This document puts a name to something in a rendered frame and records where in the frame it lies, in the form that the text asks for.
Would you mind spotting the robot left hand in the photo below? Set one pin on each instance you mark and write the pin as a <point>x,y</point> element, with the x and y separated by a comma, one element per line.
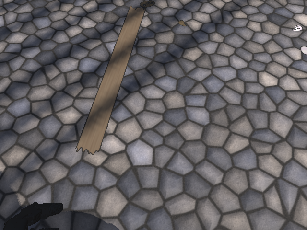
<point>32,214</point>

